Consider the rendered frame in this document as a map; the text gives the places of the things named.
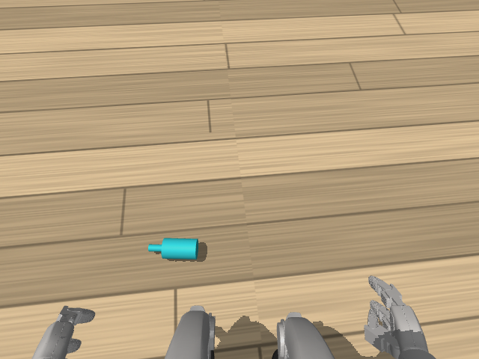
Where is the left robot hand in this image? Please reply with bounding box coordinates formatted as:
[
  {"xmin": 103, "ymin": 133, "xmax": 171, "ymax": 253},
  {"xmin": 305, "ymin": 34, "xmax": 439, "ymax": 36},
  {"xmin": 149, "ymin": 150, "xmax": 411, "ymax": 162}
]
[{"xmin": 32, "ymin": 306, "xmax": 95, "ymax": 359}]

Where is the bottle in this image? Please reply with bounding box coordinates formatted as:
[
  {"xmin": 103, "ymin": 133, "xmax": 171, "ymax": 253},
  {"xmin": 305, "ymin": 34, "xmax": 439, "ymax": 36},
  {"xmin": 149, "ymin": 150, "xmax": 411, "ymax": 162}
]
[{"xmin": 148, "ymin": 238, "xmax": 198, "ymax": 260}]

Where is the right robot hand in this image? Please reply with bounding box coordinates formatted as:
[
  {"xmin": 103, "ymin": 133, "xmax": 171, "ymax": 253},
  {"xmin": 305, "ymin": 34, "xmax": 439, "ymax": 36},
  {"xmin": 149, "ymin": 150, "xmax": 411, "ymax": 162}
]
[{"xmin": 364, "ymin": 276, "xmax": 429, "ymax": 359}]

